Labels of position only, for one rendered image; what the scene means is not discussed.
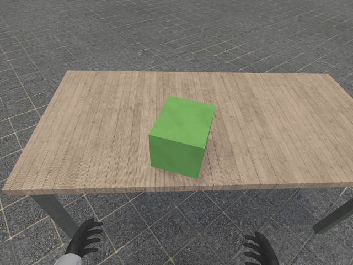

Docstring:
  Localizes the carton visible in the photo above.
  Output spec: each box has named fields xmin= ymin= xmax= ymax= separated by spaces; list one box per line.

xmin=149 ymin=96 xmax=216 ymax=179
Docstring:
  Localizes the left robot forearm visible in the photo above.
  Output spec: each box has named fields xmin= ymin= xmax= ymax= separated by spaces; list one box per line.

xmin=54 ymin=253 xmax=82 ymax=265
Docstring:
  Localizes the right robot hand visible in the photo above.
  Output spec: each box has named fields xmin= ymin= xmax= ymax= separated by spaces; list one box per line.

xmin=243 ymin=231 xmax=279 ymax=265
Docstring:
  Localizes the left robot hand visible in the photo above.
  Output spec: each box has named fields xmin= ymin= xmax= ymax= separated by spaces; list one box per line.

xmin=65 ymin=218 xmax=103 ymax=258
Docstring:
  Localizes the table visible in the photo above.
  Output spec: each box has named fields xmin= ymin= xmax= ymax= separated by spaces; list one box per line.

xmin=1 ymin=70 xmax=353 ymax=239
